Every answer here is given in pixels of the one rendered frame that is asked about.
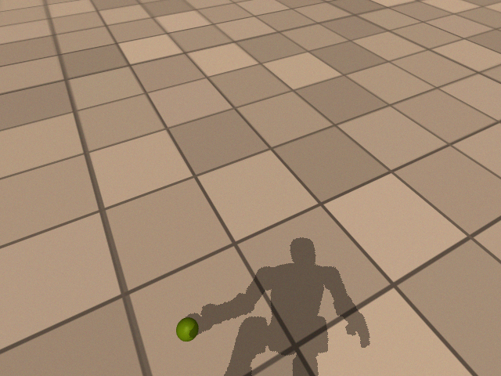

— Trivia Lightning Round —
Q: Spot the ball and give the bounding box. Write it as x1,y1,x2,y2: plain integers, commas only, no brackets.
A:
176,317,199,342

